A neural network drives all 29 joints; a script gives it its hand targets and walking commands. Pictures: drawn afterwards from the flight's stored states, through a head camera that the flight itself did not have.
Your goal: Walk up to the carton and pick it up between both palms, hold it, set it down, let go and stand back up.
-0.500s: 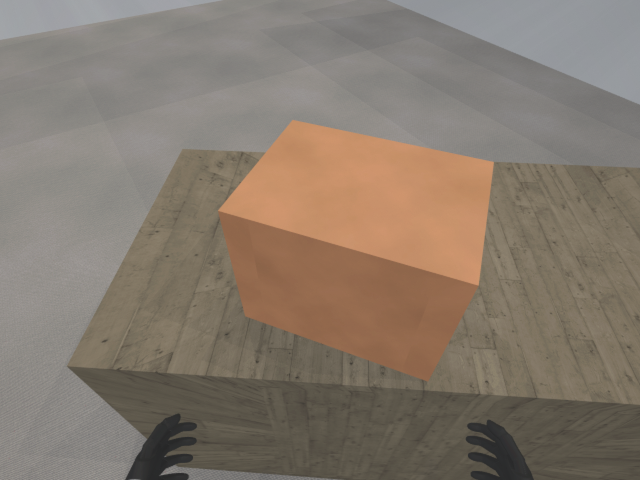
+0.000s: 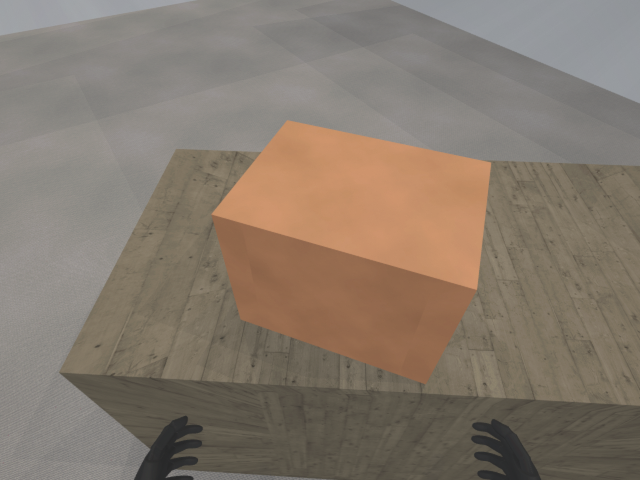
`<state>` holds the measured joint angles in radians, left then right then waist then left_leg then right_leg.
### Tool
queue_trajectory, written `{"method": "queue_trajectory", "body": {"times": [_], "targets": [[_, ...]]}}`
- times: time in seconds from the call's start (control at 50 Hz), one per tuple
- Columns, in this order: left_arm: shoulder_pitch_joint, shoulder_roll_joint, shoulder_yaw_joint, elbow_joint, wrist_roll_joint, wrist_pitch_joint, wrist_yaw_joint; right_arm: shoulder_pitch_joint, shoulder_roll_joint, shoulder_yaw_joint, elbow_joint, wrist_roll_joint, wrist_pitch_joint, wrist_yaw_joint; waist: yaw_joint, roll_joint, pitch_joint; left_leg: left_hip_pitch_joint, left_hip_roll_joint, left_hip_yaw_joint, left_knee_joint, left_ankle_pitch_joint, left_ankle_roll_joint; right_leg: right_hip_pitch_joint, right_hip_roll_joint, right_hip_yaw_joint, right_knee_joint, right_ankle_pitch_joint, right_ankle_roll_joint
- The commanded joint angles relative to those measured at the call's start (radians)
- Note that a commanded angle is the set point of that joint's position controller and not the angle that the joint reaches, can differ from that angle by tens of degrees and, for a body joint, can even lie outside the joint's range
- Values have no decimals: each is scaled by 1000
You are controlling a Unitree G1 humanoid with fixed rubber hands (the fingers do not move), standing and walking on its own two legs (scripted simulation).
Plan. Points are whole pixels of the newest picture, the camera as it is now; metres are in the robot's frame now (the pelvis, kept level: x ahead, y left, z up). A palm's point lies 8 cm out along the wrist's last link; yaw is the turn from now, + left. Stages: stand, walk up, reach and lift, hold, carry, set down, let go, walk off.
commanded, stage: let go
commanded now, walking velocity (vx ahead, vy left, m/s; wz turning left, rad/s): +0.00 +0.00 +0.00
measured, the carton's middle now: (354, 248) +0.46 -0.02 +0.01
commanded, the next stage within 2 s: stand in 0.02 s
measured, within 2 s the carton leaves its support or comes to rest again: neither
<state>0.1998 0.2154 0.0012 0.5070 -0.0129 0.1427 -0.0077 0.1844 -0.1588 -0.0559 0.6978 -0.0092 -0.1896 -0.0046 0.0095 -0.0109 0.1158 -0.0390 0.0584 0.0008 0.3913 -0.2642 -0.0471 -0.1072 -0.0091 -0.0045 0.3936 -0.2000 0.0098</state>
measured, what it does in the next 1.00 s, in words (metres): stands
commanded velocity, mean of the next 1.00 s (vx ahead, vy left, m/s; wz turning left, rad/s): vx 0.00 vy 0.00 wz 0.00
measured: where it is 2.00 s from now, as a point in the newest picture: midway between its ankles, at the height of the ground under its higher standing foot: outside the picture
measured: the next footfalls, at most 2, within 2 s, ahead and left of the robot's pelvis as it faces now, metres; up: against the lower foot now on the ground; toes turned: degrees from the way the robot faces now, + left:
none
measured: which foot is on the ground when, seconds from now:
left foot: down 0.00-1.00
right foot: down 0.00-1.00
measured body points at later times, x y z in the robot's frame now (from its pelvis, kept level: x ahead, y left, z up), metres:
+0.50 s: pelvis -0.01 +0.01 +0.00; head -0.02 +0.01 +0.45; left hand +0.07 +0.34 -0.11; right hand +0.09 -0.30 -0.12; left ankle -0.03 +0.15 -0.74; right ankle +0.01 -0.13 -0.74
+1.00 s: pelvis -0.02 +0.02 +0.00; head -0.02 +0.02 +0.45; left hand +0.01 +0.33 -0.13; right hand +0.07 -0.29 -0.12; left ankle -0.03 +0.15 -0.74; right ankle +0.01 -0.13 -0.74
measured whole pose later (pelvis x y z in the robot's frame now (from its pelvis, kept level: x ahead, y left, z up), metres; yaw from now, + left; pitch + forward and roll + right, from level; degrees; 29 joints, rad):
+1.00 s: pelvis -0.02 +0.02 +0.00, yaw +3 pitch -2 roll +0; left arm 0.19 0.38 0.02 1.07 0.02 -0.01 -0.01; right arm 0.16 -0.38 0.00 1.07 -0.03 -0.01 0.03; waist 0.02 0.00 0.03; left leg -0.14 0.01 -0.03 0.39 -0.21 -0.01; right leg -0.18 -0.06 -0.03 0.37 -0.15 0.04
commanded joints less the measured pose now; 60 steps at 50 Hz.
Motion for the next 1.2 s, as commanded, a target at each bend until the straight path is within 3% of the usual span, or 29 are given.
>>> {"method": "queue_trajectory", "body": {"times": [0.0, 0.02, 0.04, 0.08, 0.1, 0.14, 0.2, 0.26, 0.3, 0.38, 0.42, 0.44, 0.46, 0.5, 0.52, 0.54, 0.64, 0.7, 0.72, 0.76, 0.8, 0.86, 0.92, 0.94, 0.98, 1.06, 1.1, 1.16, 1.18], "targets": [[-43, 106, 38, -119, 32, -21, 14, -72, -127, -45, -36, 0, -45, 0, 9, 69, -75, -88, -73, 80, -39, 245, -14, 95, 54, -41, -36, 122, -28], [9, 303, 130, -33, 79, -93, 24, 24, -369, -61, -18, -68, 52, -10, 60, -17, -150, -210, 20, -14, 21, 261, 42, 34, -92, 46, 31, 257, -37], [19, 297, 126, -11, 55, -118, 27, -32, -381, -62, -1, -66, 75, -11, 35, 35, -188, -166, 19, -8, 11, 166, 55, 20, -94, 76, 11, 220, -38], [-9, 307, 107, 16, 71, -170, 14, -11, -329, -36, -5, -47, 104, -5, -14, 30, -273, -126, 44, -21, 34, 275, 45, 20, -99, 64, 71, 284, -36], [-28, 283, 101, 30, 55, -173, 8, -59, -339, -31, 21, -38, 108, -1, 22, 73, -219, -182, 41, -12, 46, 287, 51, -6, -102, 78, 47, 290, -40], [-30, 306, 102, 102, 52, -180, 4, -36, -340, -19, 49, -23, 112, 17, -3, -31, -275, -79, 49, -25, 70, 308, 60, -19, -97, 39, 66, 288, -31], [-34, 293, 83, 165, 37, -182, -13, -51, -361, -12, 85, -34, 116, 17, -1, 55, -218, -114, 56, -41, 32, 294, 81, -27, -122, 68, 25, 303, -39], [-34, 292, 78, 201, 32, -187, -6, -21, -389, 9, 130, -35, 136, 19, 15, 30, -145, -172, 58, -49, 2, 204, 91, -40, -100, 51, 14, 206, -42], [-64, 321, 81, 256, 54, -188, -1, -16, -411, -1, 158, -28, 143, 20, -9, -81, -107, -140, 52, -85, -38, 142, 88, -74, -93, 50, -31, 112, -38], [-41, 354, 72, 325, 43, -181, -4, -87, -401, 20, 183, -33, 147, 24, 13, 68, -145, -165, 47, -72, -67, 126, 77, -21, -104, 62, -33, 111, -38], [-64, 352, 71, 332, 42, -184, 1, -102, -437, 14, 192, -20, 146, 18, 21, 75, -127, -208, 41, -77, -69, 72, 80, 7, -99, 71, -48, 99, -31], [-63, 382, 74, 367, 43, -184, -5, -67, -441, 14, 220, -31, 152, 19, 7, -15, -160, -166, 46, -95, -84, 117, 85, 25, -118, 55, -34, 103, -35], [-59, 375, 76, 383, 44, -182, 2, -54, -440, 18, 234, -24, 155, 15, 3, -25, -156, -137, 50, -88, -84, 143, 81, 8, -111, 54, -33, 114, -30], [-74, 356, 59, 383, 34, -175, 10, -52, -434, 18, 237, -17, 147, 18, -3, -13, -96, -166, 56, -110, -96, 137, 85, -8, -116, 46, -52, 113, -35], [-52, 350, 50, 391, 31, -177, 0, -85, -473, 12, 252, -21, 146, 9, 18, 78, -125, -174, 56, -100, -85, 107, 84, -14, -124, 74, -66, 100, -29], [-51, 360, 54, 420, 44, -178, 7, -73, -430, 19, 247, -25, 154, 20, -9, -11, -154, -111, 63, -108, -94, 135, 84, -16, -117, 44, -45, 102, -33], [-45, 370, 58, 444, 36, -181, 2, -71, -453, 16, 283, -29, 156, 20, 10, 42, -87, -224, 42, -115, -140, -53, 79, -13, -116, 72, -73, -34, -24], [-89, 346, 46, 446, 39, -182, 7, -111, -434, 20, 272, -22, 151, 17, 5, 0, -50, -232, 41, -116, -136, -6, 82, -48, -112, 58, -80, 5, -26], [-33, 348, 49, 462, 37, -188, 4, -70, -437, 21, 295, -26, 152, 18, 18, 84, -68, -208, 27, -88, -114, -4, 84, -24, -117, 87, -106, -38, -28], [-74, 393, 59, 470, 37, -187, 3, -53, -452, 8, 309, -22, 154, 18, -2, -27, -99, -188, 35, -101, -100, 51, 84, -18, -118, 73, -94, -9, -22], [-29, 361, 48, 486, 25, -174, 6, -80, -446, 12, 293, -15, 155, 27, 6, 71, -100, -203, 39, -118, -103, 23, 81, 12, -116, 68, -104, 15, -24], [-52, 396, 45, 488, 38, -183, 8, -69, -426, 14, 300, -13, 166, 25, -3, -48, -72, -205, 52, -138, -107, -14, 90, -35, -114, 43, -100, -19, -26], [-51, 357, 52, 495, 25, -185, 10, -62, -446, 16, 306, -22, 158, 14, 11, 7, -137, -182, 47, -119, -104, 28, 84, -12, -119, 84, -93, -9, -31], [-76, 367, 57, 493, 32, -181, 13, -81, -445, 9, 304, -22, 161, 22, -13, 35, -145, -168, 47, -107, -114, 21, 78, -8, -125, 56, -74, 29, -27], [-45, 370, 50, 487, 19, -179, 6, -103, -416, 22, 297, -17, 158, 17, 17, 60, -115, -196, 59, -124, -105, 103, 78, -5, -132, 72, -66, 54, -36], [-59, 399, 55, 506, 30, -187, 7, -86, -423, 31, 316, -4, 169, 8, 2, -7, -123, -146, 55, -112, -84, 135, 75, -24, -134, 74, -94, 74, -33], [-76, 363, 41, 497, 24, -184, 12, -113, -419, 29, 297, -16, 159, 15, -8, 48, -106, -147, 46, -104, -84, 185, 75, -29, -132, 76, -60, 130, -29], [-102, 400, 48, 511, 30, -182, 10, -75, -410, 28, 316, -3, 163, 18, -15, 18, -128, -125, 55, -122, -84, 187, 71, -28, -131, 69, -84, 90, -34], [-107, 381, 51, 495, 30, -182, 14, -122, -412, 18, 301, -8, 169, 13, 0, -54, -142, -89, 60, -111, -83, 198, 80, -28, -120, 40, -79, 123, -29]]}}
